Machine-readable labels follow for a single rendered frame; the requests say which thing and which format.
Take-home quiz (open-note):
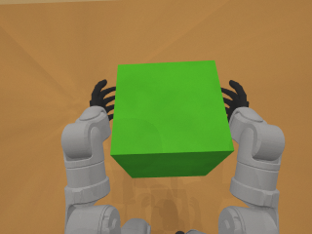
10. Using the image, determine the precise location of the robot right upper arm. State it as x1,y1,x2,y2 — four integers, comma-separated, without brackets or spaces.
217,206,279,234

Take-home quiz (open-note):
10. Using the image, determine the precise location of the right robot forearm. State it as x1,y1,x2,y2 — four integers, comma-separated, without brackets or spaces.
228,106,286,234

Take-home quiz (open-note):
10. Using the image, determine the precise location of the left robot hand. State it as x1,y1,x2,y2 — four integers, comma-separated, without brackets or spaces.
90,79,116,121

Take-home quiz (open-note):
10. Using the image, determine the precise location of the robot left upper arm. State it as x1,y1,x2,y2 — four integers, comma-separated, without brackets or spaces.
65,204,122,234

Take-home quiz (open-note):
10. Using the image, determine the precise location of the left robot forearm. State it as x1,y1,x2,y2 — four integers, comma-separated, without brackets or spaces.
60,105,111,234

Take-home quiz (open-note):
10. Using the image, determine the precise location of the carton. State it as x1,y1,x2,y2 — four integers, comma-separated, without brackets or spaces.
110,60,234,178

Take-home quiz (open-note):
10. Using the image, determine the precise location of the left robot thigh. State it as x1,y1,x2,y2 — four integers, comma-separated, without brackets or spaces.
121,217,151,234

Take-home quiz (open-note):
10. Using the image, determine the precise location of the right robot hand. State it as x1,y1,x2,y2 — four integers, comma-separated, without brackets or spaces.
221,80,250,123

